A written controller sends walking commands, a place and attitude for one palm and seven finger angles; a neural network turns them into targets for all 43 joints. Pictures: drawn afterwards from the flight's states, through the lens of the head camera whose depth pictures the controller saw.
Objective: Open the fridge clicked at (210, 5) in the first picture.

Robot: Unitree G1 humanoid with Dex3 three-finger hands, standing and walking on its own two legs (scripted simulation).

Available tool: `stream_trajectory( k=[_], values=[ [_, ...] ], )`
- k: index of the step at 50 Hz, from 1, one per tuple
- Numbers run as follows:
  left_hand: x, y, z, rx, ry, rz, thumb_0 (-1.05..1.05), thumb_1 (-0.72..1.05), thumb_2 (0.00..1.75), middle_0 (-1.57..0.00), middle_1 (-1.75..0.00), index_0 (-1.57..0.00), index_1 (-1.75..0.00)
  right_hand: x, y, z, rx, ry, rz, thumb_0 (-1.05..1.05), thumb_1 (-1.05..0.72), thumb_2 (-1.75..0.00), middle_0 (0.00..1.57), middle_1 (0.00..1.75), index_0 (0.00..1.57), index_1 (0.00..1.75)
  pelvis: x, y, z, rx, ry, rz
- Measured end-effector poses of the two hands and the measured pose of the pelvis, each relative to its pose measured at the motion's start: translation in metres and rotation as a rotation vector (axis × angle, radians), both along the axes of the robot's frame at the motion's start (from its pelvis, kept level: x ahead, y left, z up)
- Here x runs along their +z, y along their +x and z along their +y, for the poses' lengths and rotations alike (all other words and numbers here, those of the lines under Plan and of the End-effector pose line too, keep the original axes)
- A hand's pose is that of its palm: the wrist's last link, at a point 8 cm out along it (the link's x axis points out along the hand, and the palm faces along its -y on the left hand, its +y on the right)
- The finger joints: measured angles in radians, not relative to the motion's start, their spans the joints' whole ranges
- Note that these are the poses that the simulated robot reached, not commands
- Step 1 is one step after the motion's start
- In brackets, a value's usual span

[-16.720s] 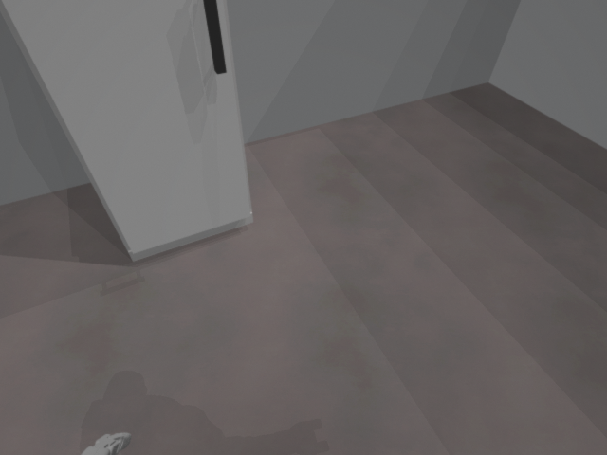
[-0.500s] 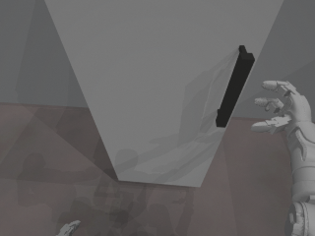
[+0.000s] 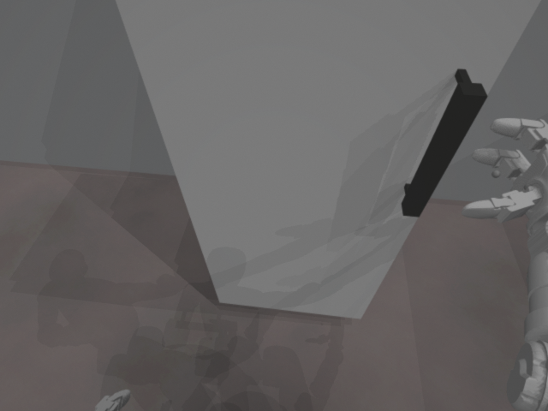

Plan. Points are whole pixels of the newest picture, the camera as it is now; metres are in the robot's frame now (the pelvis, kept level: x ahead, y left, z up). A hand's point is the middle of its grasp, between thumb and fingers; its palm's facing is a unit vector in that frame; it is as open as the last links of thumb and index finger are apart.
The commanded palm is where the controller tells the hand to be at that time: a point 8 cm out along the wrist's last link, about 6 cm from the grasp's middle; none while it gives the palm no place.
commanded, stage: move the hooked fingers beside the handle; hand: right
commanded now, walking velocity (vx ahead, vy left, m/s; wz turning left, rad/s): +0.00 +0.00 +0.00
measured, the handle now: (432, 151) +0.49 -0.18 +0.13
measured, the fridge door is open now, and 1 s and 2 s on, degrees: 0 0 0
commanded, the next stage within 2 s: feel for the door with the fingertips in 0.20 s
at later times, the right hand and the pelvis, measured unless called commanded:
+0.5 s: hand (492, 184) +0.41 -0.24 +0.14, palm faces +0.00 +1.00 -0.01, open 14.0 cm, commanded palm +0.39 -0.28 +0.14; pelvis +0.00 -0.01 +0.00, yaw -1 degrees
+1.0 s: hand (469, 170) +0.44 -0.21 +0.14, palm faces +0.04 +1.00 -0.03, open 14.0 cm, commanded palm +0.41 -0.26 +0.14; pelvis +0.00 -0.01 +0.00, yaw -1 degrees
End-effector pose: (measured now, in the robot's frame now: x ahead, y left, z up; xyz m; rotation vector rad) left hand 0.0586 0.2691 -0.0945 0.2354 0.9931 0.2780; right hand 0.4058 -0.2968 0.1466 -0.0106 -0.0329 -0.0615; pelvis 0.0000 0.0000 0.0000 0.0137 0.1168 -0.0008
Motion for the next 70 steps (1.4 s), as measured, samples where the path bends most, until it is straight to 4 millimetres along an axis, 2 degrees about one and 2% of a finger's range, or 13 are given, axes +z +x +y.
stream_trajectory(
  k=[9, 14, 20, 24, 31, 36, 42, 49, 56, 65, 70],
  values=[
    [-0.001, 0.007, 0.004, 0.008, 0.001, -0.027, 0.01, 0.90, 0.90, -0.20, -0.30, -0.20, -0.30, -0.008, -0.012, -0.008, 0.015, 0.008, 0.081, -0.01, 0.50, -0.30, 0.30, 1.20, 0.30, 1.20, -0.001, 0.001, -0.002, -0.003, 0.002, -0.005],
    [0.002, 0.020, -0.002, -0.019, 0.006, -0.057, 0.01, 0.90, 0.90, -0.20, -0.30, -0.20, -0.30, -0.003, -0.016, -0.004, 0.022, 0.021, 0.013, -0.01, 0.50, -0.30, 0.30, 1.20, 0.30, 1.20, -0.001, -0.001, -0.004, -0.008, 0.004, -0.013],
    [0.007, 0.032, -0.011, -0.040, 0.002, -0.100, 0.01, 0.90, 0.90, -0.20, -0.30, -0.20, -0.30, -0.006, -0.014, -0.006, 0.021, 0.006, 0.049, -0.01, 0.50, -0.30, 0.30, 1.20, 0.30, 1.20, -0.001, -0.004, -0.008, -0.015, 0.008, -0.013],
    [0.008, 0.036, -0.019, -0.050, -0.006, -0.111, 0.01, 0.90, 0.90, -0.20, -0.30, -0.20, -0.30, -0.004, -0.015, 0.003, 0.049, 0.000, 0.037, -0.01, 0.50, -0.30, 0.30, 1.20, 0.30, 1.20, 0.000, -0.004, -0.013, -0.018, 0.011, -0.015],
    [0.005, 0.038, -0.033, -0.064, -0.030, -0.109, 0.01, 0.90, 0.90, -0.20, -0.30, -0.21, -0.30, -0.002, -0.009, 0.029, 0.078, 0.023, 0.028, -0.01, 0.51, -0.30, 0.30, 1.20, 0.30, 1.20, 0.001, -0.002, -0.019, -0.025, 0.010, -0.023],
    [0.002, 0.034, -0.040, -0.057, -0.052, -0.105, 0.01, 0.90, 0.90, -0.20, -0.30, -0.21, -0.30, -0.010, -0.002, 0.043, 0.062, 0.017, 0.064, -0.01, 0.50, -0.30, 0.30, 1.20, 0.30, 1.20, 0.002, -0.002, -0.021, -0.014, 0.007, -0.022],
    [0.000, 0.023, -0.040, -0.037, -0.058, -0.078, 0.01, 0.90, 0.90, -0.21, -0.30, -0.21, -0.30, -0.006, 0.002, 0.042, 0.025, 0.008, 0.031, -0.01, 0.50, -0.30, 0.31, 1.20, 0.30, 1.20, 0.003, -0.001, -0.019, 0.000, 0.004, -0.027],
    [-0.002, 0.007, -0.026, -0.017, -0.038, -0.025, 0.01, 0.90, 0.90, -0.21, -0.30, -0.21, -0.30, -0.002, 0.008, 0.030, 0.013, -0.011, 0.063, -0.01, 0.50, -0.30, 0.30, 1.20, 0.30, 1.20, 0.003, -0.001, -0.014, -0.011, 0.006, -0.023],
    [-0.002, -0.005, -0.011, -0.012, -0.005, 0.019, 0.01, 0.90, 0.90, -0.20, -0.30, -0.21, -0.30, -0.006, 0.013, 0.029, 0.020, 0.007, 0.064, -0.01, 0.50, -0.30, 0.30, 1.20, 0.32, 1.23, 0.002, -0.003, -0.009, -0.015, 0.004, -0.003],
    [-0.001, -0.007, -0.003, -0.006, 0.005, 0.019, 0.01, 0.90, 0.90, -0.20, -0.30, -0.20, -0.30, -0.007, 0.015, 0.027, 0.020, 0.001, 0.049, -0.01, 0.50, -0.30, 0.33, 1.23, 0.34, 1.24, 0.001, -0.003, -0.005, -0.016, 0.006, 0.005],
    [-0.003, -0.003, -0.006, -0.005, -0.012, -0.002, 0.01, 0.90, 0.90, -0.20, -0.30, -0.20, -0.30, 0.001, 0.013, 0.033, 0.040, -0.013, 0.020, -0.01, 0.50, -0.30, 0.32, 1.22, 0.33, 1.23, 0.001, -0.002, -0.006, -0.013, 0.005, 0.004]
  ],
)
